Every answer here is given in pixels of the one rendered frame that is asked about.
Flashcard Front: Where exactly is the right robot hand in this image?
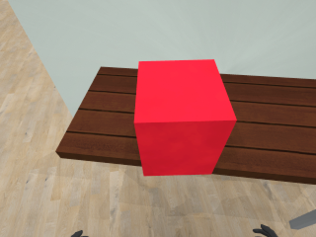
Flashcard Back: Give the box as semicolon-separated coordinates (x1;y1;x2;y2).
253;224;278;237

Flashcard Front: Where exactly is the table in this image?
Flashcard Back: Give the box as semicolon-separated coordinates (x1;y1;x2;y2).
55;66;316;230

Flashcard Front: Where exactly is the carton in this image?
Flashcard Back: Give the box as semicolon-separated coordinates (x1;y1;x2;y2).
134;59;237;177

